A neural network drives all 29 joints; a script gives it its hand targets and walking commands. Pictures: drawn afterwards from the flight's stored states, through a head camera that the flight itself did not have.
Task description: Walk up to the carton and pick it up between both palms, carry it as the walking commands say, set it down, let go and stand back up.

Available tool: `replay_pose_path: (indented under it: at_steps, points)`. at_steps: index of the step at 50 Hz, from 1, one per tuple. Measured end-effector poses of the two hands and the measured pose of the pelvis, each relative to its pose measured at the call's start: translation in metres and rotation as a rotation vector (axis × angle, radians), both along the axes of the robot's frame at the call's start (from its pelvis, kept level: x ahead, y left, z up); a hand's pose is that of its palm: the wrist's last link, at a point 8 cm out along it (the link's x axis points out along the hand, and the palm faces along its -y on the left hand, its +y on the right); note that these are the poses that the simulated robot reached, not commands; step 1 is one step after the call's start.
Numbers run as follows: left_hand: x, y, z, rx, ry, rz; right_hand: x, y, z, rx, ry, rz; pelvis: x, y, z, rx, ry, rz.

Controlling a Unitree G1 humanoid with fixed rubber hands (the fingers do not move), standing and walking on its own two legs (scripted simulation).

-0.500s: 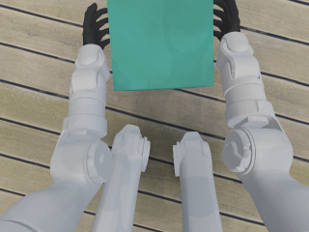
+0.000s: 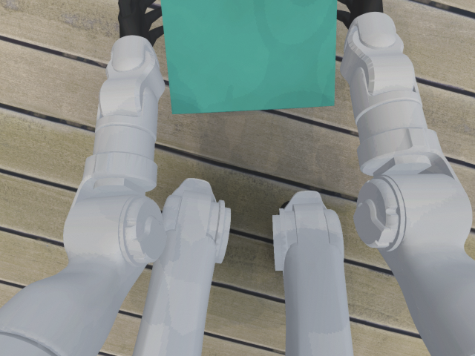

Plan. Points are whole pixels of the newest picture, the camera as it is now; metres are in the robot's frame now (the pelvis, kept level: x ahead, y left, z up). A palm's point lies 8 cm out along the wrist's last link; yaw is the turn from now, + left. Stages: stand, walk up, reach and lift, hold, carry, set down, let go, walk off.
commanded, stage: set down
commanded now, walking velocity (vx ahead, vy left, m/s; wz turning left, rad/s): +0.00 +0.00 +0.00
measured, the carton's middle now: (247, 41) +0.53 +0.03 -0.24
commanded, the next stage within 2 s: none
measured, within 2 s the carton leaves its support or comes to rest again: rests again in 0.86 s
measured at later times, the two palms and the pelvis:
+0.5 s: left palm (145, 41) +0.50 +0.17 -0.17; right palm (361, 21) +0.54 -0.12 -0.17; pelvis +0.00 +0.00 -0.01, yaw +0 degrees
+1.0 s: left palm (146, 42) +0.50 +0.17 -0.19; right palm (354, 30) +0.54 -0.12 -0.19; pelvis +0.00 +0.00 -0.02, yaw +1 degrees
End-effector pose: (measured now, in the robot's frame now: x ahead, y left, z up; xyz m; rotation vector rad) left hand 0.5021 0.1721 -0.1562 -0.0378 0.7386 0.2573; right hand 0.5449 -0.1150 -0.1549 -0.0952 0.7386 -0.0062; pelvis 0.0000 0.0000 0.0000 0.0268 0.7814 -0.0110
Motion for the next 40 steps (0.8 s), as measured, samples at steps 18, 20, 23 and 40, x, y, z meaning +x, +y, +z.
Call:
replay_pose_path:
  at_steps: [18, 20, 23, 40]
  points:
    - [-0.001, -0.004, -0.01, 0.003, 0.016, -0.014, -0.002, -0.004, -0.009, -0.01, 0.013, 0.001, 0.0, 0.002, -0.01, 0.001, -0.032, 0.0]
    - [-0.001, -0.004, -0.011, 0.004, 0.018, -0.016, -0.002, -0.004, -0.011, -0.011, 0.014, 0.003, -0.001, 0.002, -0.01, 0.002, -0.038, 0.0]
    - [-0.001, -0.003, -0.013, 0.004, 0.019, -0.02, -0.002, -0.004, -0.012, -0.012, 0.015, 0.006, -0.002, 0.001, -0.012, 0.004, -0.045, 0.0]
    - [0.0, -0.002, -0.026, 0.005, 0.035, -0.042, -0.003, -0.005, -0.029, -0.011, 0.031, 0.021, 0.0, -0.001, -0.017, 0.008, -0.064, 0.0]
